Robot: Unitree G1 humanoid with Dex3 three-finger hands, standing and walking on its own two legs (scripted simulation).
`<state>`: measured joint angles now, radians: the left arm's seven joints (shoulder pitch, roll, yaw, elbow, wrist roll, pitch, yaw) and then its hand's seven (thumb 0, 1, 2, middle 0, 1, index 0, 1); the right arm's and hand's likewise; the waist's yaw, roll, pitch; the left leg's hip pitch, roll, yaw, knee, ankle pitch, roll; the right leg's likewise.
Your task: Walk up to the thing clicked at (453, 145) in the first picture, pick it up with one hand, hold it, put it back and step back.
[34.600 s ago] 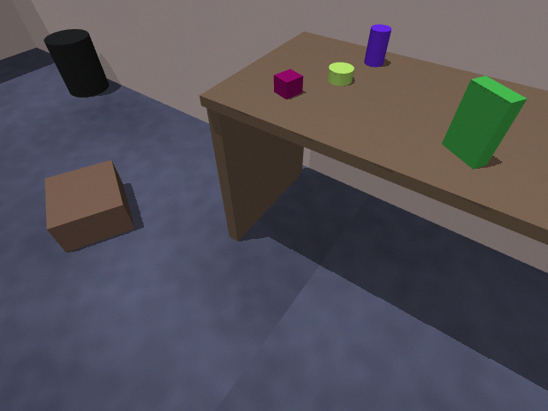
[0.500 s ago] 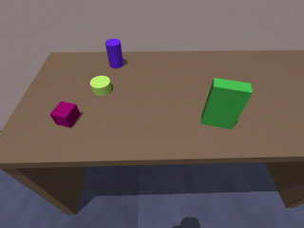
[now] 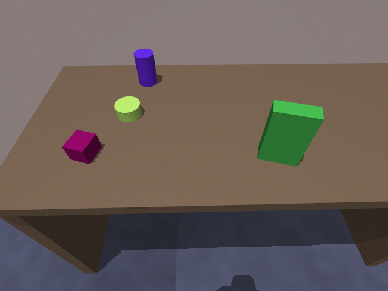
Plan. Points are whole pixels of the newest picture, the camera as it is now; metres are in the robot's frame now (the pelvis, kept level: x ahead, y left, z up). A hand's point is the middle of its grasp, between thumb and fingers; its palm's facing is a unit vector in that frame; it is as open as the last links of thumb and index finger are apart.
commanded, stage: stand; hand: right
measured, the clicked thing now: (286, 135) +0.46 -0.21 +0.05
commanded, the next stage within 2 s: step back in 0.04 s
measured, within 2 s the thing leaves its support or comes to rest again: neither
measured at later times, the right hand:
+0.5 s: hand out of the picture +0.04 -0.30 -0.18, palm faces -0.07 +0.93 -0.36, open 7.4 cm
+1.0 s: hand out of the picture -0.06 -0.27 -0.15, palm faces -0.07 +0.91 -0.41, open 7.4 cm
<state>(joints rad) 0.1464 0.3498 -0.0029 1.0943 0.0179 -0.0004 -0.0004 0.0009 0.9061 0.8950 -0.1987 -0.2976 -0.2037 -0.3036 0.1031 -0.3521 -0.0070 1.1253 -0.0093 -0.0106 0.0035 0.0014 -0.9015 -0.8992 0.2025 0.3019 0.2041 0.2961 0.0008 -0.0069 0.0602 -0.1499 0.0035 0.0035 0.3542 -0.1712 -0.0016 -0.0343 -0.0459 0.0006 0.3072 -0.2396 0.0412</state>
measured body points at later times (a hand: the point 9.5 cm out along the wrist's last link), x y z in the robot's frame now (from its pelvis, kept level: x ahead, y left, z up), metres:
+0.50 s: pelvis -0.08 -0.04 -0.02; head -0.01 -0.06 +0.42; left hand +0.00 +0.28 -0.12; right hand +0.04 -0.35 -0.16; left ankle -0.11 +0.11 -0.67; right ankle -0.06 -0.14 -0.75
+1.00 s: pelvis -0.21 -0.01 -0.02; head -0.15 +0.00 +0.42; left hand -0.13 +0.31 -0.14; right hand -0.06 -0.32 -0.12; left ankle -0.15 +0.10 -0.75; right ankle -0.24 -0.15 -0.71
